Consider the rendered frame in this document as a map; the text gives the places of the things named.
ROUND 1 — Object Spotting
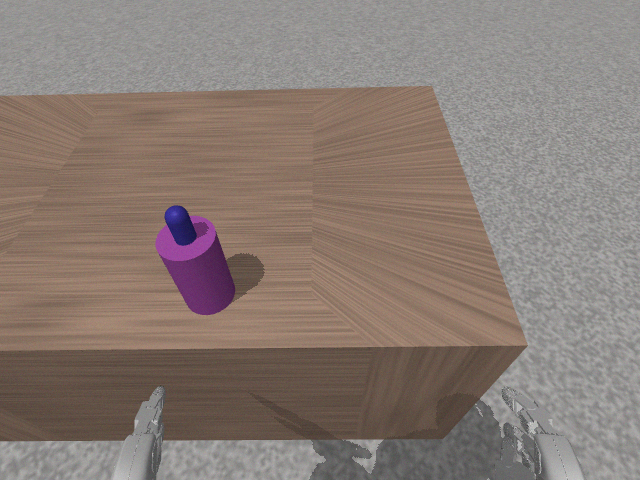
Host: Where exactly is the right robot hand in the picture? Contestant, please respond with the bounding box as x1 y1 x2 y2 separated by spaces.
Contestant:
495 387 586 480

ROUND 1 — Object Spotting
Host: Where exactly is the left robot hand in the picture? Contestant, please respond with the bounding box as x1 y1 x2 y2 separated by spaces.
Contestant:
110 386 166 480

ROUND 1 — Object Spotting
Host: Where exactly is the bottle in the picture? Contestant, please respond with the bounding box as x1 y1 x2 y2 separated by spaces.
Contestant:
155 205 235 315

